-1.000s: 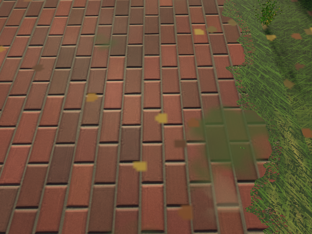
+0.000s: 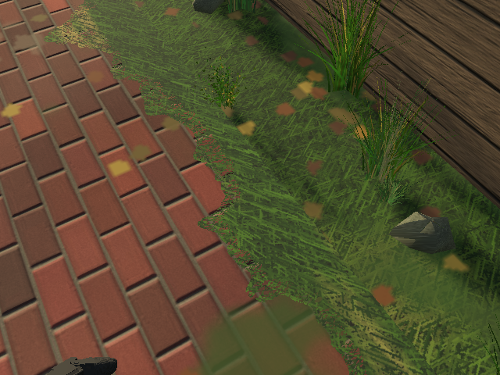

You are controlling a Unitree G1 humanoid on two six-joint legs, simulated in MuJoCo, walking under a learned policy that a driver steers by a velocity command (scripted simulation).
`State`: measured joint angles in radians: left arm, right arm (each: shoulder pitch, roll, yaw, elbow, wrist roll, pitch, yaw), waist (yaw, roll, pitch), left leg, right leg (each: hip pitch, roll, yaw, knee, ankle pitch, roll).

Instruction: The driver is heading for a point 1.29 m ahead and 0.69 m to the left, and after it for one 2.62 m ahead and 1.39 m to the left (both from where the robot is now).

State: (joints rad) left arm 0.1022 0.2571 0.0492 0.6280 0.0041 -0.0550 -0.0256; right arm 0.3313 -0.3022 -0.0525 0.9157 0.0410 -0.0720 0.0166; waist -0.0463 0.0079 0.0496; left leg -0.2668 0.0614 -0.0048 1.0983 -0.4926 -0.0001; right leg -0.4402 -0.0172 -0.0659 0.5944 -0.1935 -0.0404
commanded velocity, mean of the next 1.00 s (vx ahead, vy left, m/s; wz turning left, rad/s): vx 0.50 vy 0.00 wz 0.49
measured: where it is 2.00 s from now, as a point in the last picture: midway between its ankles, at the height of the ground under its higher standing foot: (88, 225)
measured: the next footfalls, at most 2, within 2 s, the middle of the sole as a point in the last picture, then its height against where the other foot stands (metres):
left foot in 0.44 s outside the picture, level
right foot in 0.92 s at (221, 276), level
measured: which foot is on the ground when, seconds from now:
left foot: up 0.00-0.42, down 0.44-0.92, up 0.94-1.00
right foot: down 0.00-0.46, up 0.48-0.90, down 0.92-1.00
